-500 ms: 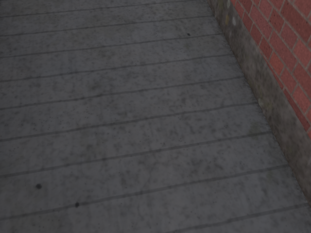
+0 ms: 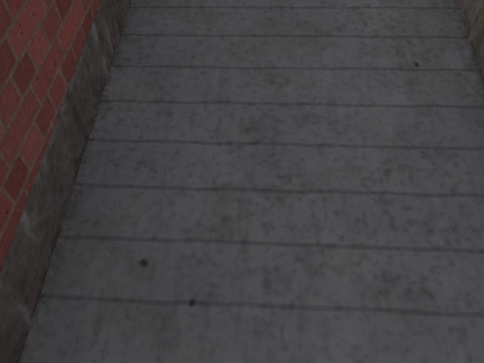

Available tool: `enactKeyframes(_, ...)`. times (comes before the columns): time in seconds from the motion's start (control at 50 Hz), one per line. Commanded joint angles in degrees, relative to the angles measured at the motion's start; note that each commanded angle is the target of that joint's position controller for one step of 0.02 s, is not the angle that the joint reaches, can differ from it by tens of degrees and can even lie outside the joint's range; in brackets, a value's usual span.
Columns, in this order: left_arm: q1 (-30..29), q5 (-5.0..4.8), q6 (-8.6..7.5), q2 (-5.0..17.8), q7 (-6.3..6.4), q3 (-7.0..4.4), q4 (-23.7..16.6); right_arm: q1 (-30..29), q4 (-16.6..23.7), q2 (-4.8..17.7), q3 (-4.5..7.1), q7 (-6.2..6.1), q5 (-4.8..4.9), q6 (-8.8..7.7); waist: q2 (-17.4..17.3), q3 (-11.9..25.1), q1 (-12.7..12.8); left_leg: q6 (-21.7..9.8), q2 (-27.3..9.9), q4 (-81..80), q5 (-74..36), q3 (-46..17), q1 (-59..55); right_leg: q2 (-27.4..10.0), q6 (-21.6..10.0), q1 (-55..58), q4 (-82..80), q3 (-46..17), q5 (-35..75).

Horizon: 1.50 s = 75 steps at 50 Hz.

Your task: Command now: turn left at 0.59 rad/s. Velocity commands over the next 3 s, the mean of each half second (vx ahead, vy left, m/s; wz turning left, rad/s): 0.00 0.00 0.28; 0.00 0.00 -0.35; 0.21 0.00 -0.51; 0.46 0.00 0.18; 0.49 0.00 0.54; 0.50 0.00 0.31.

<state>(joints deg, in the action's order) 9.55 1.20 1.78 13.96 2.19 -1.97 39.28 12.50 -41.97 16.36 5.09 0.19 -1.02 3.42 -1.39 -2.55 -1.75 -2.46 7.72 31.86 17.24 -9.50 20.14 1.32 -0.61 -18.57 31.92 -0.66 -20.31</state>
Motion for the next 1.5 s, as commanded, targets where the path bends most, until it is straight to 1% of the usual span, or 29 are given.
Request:
enactKeyframes(0.02, 4.3, 0.43, -1.03, 15.2, 0.72, -3.58, -4.2, 1.1, 5.7, 1.5, 0.83, -0.54, 0.45, -1.22, 17.7, 6.2, 1.3, 1.9, 3.5, 13.8, 16.4, 2.7, 15.4, -24.9, -7.1, 15.8, -19.4, -27.0, 2.4)
enactKeyframes(0.04, 3.0, 0.93, -0.7, 13.3, 0.54, -3.49, -5.0, 1.4, 4.4, 5.7, 1.57, -0.73, -1.64, -1.18, 14.5, 5.5, 1.8, 2.7, -0.9, 25.7, 16.7, 3.3, 15.7, -26.9, -12.1, 10.8, -20.0, -29.2, 4.0)
enactKeyframes(0.06, 0.2, 0.86, -0.83, 8.8, 0.5, -2.14, -5.7, 0.8, 3.1, 6.9, 2.24, -0.5, -1.53, -1.03, 8.5, 3.4, 0.7, 2.9, -1.7, 31.1, 12.9, 1.1, 12.7, -22.6, -11.8, 6.2, -19.2, -23.3, 5.4)
enactKeyframes(0.1, -4.4, 0.68, -1.15, 6.4, 0.19, -1.41, -6.1, 2.2, 2.0, 5.8, 2.35, 0.94, -1.03, -0.17, 8.2, 3.2, -1.5, 4.2, -1.5, 37.2, 6.7, 2.4, 10.7, -15.1, -9.7, 4.8, -16.5, -11.0, 13.9)
enactKeyframes(0.3, 3.3, 0.67, -1.66, 8.6, -0.85, -2.86, -2.0, -2.3, 3.5, 1.3, -0.91, 0.21, 0.65, 0.91, 13.0, 5.3, 4.4, 5.7, -4.2, 6.2, 10.6, 9.5, -0.2, -14.4, -12.4, 12.9, -10.9, -6.3, 20.7)
enactKeyframes(0.36, 4.1, -0.21, -1.04, 8.7, -1.41, -2.82, 0.2, 2.1, 1.5, 0.7, -1.61, -0.29, 0.33, -0.58, 9.1, 5.3, 1.0, 3.2, -4.6, -15.9, -7.3, 10.8, -13.3, -12.6, -8.5, 6.9, -5.9, -4.3, 24.3)
enactKeyframes(0.38, 5.8, -0.13, -1.22, 6.9, -1.59, -2.43, 0.5, 2.7, 1.3, 2.6, -1.67, -0.44, -0.63, -1.58, 3.9, 7.3, 1.6, 2.3, -10.1, -18.1, -9.3, 3.4, -20.6, -10.8, -4.9, 1.4, -3.2, -2.7, 17.5)
enactKeyframes(0.4, 5.7, 0.74, -1.42, 1.0, -2.17, -0.76, -1.6, 3.5, 2.2, 6.2, -1.69, -0.82, -1.66, -2.55, -9.7, 9.5, 3.4, -0.4, -25.6, -18.6, -18.2, -13.1, -25.9, -5.8, -2.0, -6.1, 5.1, 1.4, -2.6)
enactKeyframes(0.42, 5.5, -0.37, -0.85, -0.3, -1.91, 0.14, -0.6, -0.6, 2.3, 5.3, -2.06, -1.39, -0.94, -2.73, -9.5, 5.7, 3.3, -7.4, -26.9, -15.8, -20.0, -10.8, -16.1, -3.5, -0.8, -4.3, 2.5, 1.3, -8.5)
enactKeyframes(0.48, 1.5, 0.2, -0.55, 3.6, -2.35, -0.72, 1.3, -7.2, 2.6, 1.0, -3.43, -1.71, -0.42, -3.25, -8.4, 1.3, 4.0, -3.8, -17.4, -17.8, -2.7, -3.3, -7.5, -2.0, -0.6, 3.6, -2.7, 2.0, 4.3)
enactKeyframes(0.56, 2.1, -0.03, -1.59, 6.4, -2.2, -1.34, 2.5, -1.6, 1.4, 4.8, -1.72, -2.87, -0.09, -3.35, -3.8, 2.4, 1.8, -1.0, -13.6, -12.9, -3.9, 1.7, -11.2, -3.2, -0.7, 4.0, -3.8, -1.5, 14.8)
enactKeyframes(0.6, 2.3, -0.83, -1.68, 5.7, -2.26, -1.86, 3.0, 0.1, 0.7, 5.2, -1.25, -3.41, 0.21, -2.59, -2.4, 1.0, 1.6, -1.5, -14.0, -12.7, -3.0, 2.5, -12.8, -1.4, -1.2, -1.7, -2.1, -2.2, 12.3)
enactKeyframes(0.76, 6.9, 0.81, -0.61, 3.9, -3.97, -2.26, 2.0, -6.4, 2.6, 5.5, -0.26, -2.98, -0.56, -1.79, -3.8, 2.5, 4.8, -7.0, -22.9, -6.8, -9.9, 3.5, -3.9, -1.4, -3.3, -0.2, 9.2, 0.8, -1.9)
enactKeyframes(0.78, 8.0, 0.58, -0.91, 4.9, -3.96, -2.53, 2.0, -6.6, 2.4, 5.5, -0.09, -2.94, -0.97, -1.61, -0.9, 2.2, 5.4, -4.2, -19.5, -1.8, -6.7, 7.0, -1.3, -1.8, -4.1, 3.2, 1.9, -2.3, 2.5)
enactKeyframes(0.8, 10.3, 0.98, -1.45, 10.0, -3.3, -3.67, 1.7, -4.9, 3.2, 3.9, -0.18, -2.78, -1.01, -1.24, 12.4, 2.8, 4.5, 0.2, -11.6, 12.9, 1.8, 14.1, 2.9, -10.8, -6.3, 6.2, -9.3, -19.3, 12.5)
enactKeyframes(0.82, 12.4, 0.32, -1.26, 16.8, -2.93, -5.41, 1.4, -7.0, 6.6, 1.1, -1.29, -2.37, -0.19, -1.1, 23.0, 4.8, 5.7, 2.7, -1.1, 23.0, 19.7, 12.6, 15.0, -19.9, -14.8, 12.2, -17.4, -40.5, 22.7)
enactKeyframes(0.86, 7.9, -0.17, -0.46, 13.0, -2.02, -4.98, -0.1, -5.1, 4.0, 2.9, -1.23, -1.9, -0.25, -1.28, 6.3, 5.8, 3.5, 2.4, -5.9, 34.2, 13.8, 5.0, 14.7, -17.4, -15.6, 10.6, -15.2, -32.2, 13.4)
enactKeyframes(0.88, 4.3, -0.3, 0.06, 11.1, -1.84, -4.46, -0.6, -5.2, 3.7, 3.2, -1.07, -1.57, 0.04, -1.56, 3.6, 4.5, 1.9, 2.6, -7.3, 32.6, 9.3, 5.0, 13.5, -13.7, -13.0, 8.0, -15.0, -26.6, 10.9)
enactKeyframes(0.94, 2.7, -0.63, 0.6, 8.5, -1.85, -3.94, -1.4, -3.2, 3.0, 3.2, -1.2, -1.03, -0.82, -1.22, 6.6, 6.1, 1.8, 4.1, -6.5, 29.9, 4.2, 7.3, 9.9, -7.8, -10.6, 7.2, -14.3, -19.5, 11.7)
enactKeyframes(1.1, 5.3, 0.33, 1.3, 10.8, -2.18, -5.36, -1.7, -4.7, 5.1, 3.0, -1.96, -1.94, 0.06, -1.63, 9.2, 5.3, 4.5, 4.0, -4.8, 13.7, 7.3, 6.7, 6.6, -8.2, -11.6, 7.2, -13.8, -26.8, 4.7)
enactKeyframes(1.18, 0.1, 0.09, 1.86, 11.5, -2.4, -6.05, -2.7, 4.1, 3.8, 3.0, -1.76, -2.01, 0.19, -2.69, 9.6, 4.8, -2.2, 0.7, -1.7, -2.7, 7.1, 8.9, -14.5, -3.2, -7.8, -8.7, -15.7, -28.6, -18.5)
enactKeyframes(1.2, -2.6, -0.22, 1.59, 10.0, -2.15, -5.74, -3.7, 9.0, 2.5, 4.5, -1.28, -2.69, 0.01, -3.17, 6.6, 3.1, -5.3, -0.8, -4.4, -11.5, 7.0, 6.6, -22.9, 0.8, -3.7, -16.9, -12.0, -24.5, -20.8)
enactKeyframes(1.22, -0.3, -0.42, 1.14, 5.5, -1.98, -4.86, -3.9, 10.9, 2.1, 10.1, -0.13, -3.47, -0.35, -3.78, -7.8, 4.1, -4.5, -2.2, -18.9, -18.8, 21.4, -8.3, -27.0, 6.4, -0.9, -23.4, 7.5, -13.9, -19.8)
enactKeyframes(1.24, 1.2, 0.27, 0.14, 4.7, -1.81, -4.46, -4.8, 5.5, 4.8, 14.9, 0.65, -3.36, -1.46, -3.69, -11.1, 3.3, -1.8, -6.5, -31.5, -25.4, 33.4, -26.8, -22.3, 10.4, 0.1, -30.2, 20.4, -6.5, -13.2)
enactKeyframes(1.26, -2.9, 1.2, -0.48, 8.6, -2.13, -5.06, -5.9, 2.6, 4.6, 13.6, 0.94, -3.07, -2.23, -3.55, -8.3, -0.8, -0.3, -10.2, -32.1, -26.9, 37.9, -30.0, -14.2, 3.9, 0.2, -31.3, 26.3, -7.2, -6.7)
enactKeyframes(1.3, 1.3, 1.4, -0.69, 10.1, -4.1, -5.71, -2.7, -2.4, 5.2, 7.3, -0.78, -2.22, -1.64, -4.61, -4.1, -0.6, 3.5, -7.1, -23.0, -24.8, 24.6, -14.7, -10.9, 3.2, 0.7, -25.8, 34.9, -5.7, 1.6)
enactKeyframes(1.34, 4.0, 1.22, 0.02, 8.2, -6.12, -5.19, -1.6, -1.0, 5.1, 6.4, -0.96, -1.65, -1.48, -5.1, -5.7, 1.4, 3.2, -5.8, -19.1, -24.2, 17.7, -5.3, -11.2, 2.4, 1.1, -24.4, 42.3, -3.2, 4.2)
enactKeyframes(1.42, -0.9, 1.11, 0.03, 5.0, -6.6, -3.58, -3.1, 7.7, 2.4, 5.6, -0.75, -0.67, -1.47, -6.47, -4.9, -1.6, -0.3, -7.7, -20.0, -24.4, 14.5, -3.4, -17.2, 2.3, 1.7, -30.2, 38.2, -5.5, 5.8)
enactKeyframes(1.5, -6.4, 1.36, -0.58, 6.8, -6.05, -3.44, -3.6, 10.4, 0.9, 7.6, 0.0, -1.11, -1.14, -7.64, -6.0, -2.6, -2.4, -8.1, -21.5, -24.9, 9.4, -0.5, -21.4, 0.8, 2.9, -28.3, 22.8, -3.2, 7.0)
